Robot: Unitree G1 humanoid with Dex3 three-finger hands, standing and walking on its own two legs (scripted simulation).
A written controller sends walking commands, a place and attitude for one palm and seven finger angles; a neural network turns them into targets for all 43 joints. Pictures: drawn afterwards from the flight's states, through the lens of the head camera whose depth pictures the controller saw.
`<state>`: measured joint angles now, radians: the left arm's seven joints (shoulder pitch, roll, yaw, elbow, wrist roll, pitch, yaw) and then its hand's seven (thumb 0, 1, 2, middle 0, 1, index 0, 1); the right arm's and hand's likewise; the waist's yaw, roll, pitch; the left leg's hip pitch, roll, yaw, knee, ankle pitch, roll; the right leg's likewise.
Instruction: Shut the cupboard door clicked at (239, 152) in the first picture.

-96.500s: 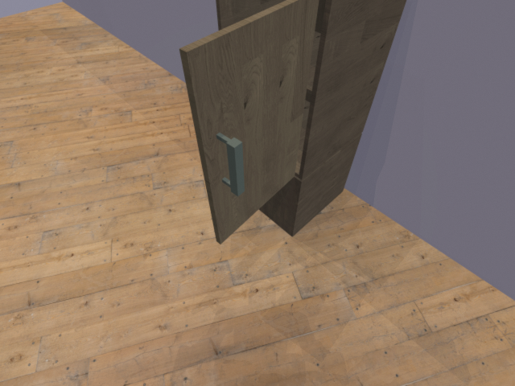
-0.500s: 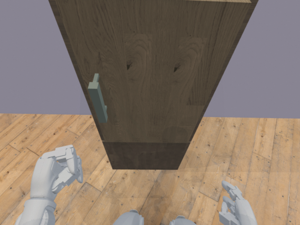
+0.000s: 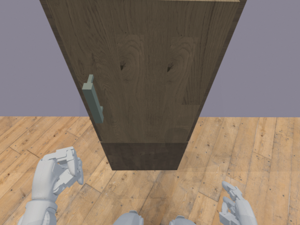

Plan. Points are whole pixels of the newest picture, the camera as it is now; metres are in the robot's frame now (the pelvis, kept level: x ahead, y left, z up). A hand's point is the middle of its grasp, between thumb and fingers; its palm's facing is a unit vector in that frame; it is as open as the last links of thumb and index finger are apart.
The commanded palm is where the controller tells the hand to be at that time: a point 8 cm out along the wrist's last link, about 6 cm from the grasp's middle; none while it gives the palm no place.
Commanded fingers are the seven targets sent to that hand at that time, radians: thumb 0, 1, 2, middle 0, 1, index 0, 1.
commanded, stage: bring the fist close to the handle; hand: left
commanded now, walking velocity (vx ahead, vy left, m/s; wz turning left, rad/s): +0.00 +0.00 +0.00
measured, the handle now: (95, 100) +0.44 +0.20 +0.05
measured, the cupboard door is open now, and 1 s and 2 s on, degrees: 0 0 0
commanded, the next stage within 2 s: push the door shut along its arc in 1.36 s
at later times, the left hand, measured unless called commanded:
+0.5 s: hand (89, 151) +0.28 +0.18 +0.06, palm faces +0.09 -1.00 -0.02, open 3.1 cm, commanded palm +0.25 +0.22 +0.06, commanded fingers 0.00 0.90 0.90 -1.30 -1.50 -1.30 -1.50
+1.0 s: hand (101, 130) +0.34 +0.16 +0.06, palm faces +0.08 -1.00 +0.00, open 3.1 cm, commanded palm +0.31 +0.21 +0.06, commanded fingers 0.00 0.90 0.90 -1.30 -1.50 -1.30 -1.50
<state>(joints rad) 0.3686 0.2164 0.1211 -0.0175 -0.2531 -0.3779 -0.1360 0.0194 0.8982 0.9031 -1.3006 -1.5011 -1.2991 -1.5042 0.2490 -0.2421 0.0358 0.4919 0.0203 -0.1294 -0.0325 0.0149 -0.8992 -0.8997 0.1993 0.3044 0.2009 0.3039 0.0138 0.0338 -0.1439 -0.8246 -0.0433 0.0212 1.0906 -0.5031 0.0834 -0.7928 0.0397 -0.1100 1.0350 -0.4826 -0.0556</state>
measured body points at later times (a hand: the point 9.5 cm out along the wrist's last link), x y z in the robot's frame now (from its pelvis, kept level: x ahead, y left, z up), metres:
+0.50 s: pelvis +0.00 -0.01 +0.00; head +0.06 -0.01 +0.45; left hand +0.27 +0.23 +0.06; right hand +0.17 -0.25 -0.08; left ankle +0.02 +0.06 -0.66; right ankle +0.02 -0.09 -0.66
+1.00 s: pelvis +0.00 -0.01 +0.01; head +0.06 +0.00 +0.45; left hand +0.33 +0.21 +0.06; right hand +0.15 -0.25 -0.09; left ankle +0.02 +0.06 -0.66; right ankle +0.02 -0.09 -0.66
